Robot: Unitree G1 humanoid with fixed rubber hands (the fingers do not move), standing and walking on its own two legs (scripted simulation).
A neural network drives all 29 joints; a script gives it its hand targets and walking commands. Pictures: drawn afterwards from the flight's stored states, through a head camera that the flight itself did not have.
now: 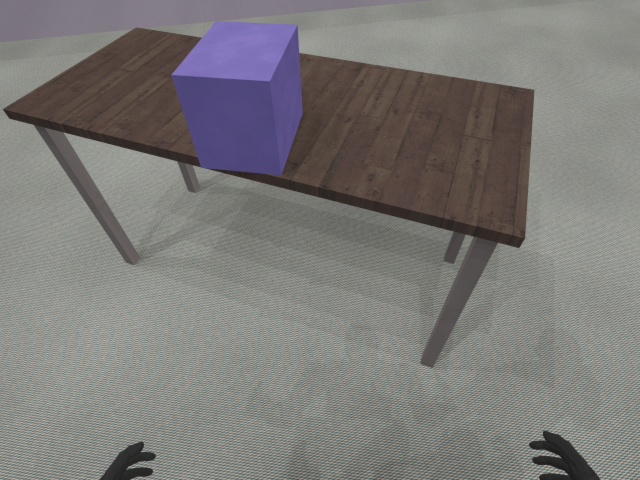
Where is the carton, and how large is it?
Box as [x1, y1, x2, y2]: [171, 21, 302, 174]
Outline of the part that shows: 216,21 171,75 201,167 281,174 302,113 297,25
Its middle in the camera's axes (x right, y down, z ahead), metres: -0.15 -0.30 +0.83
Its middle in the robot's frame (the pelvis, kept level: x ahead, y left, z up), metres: +0.83 +0.20 +0.04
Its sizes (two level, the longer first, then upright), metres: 0.238 0.179 0.208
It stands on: a table, 0.69 m high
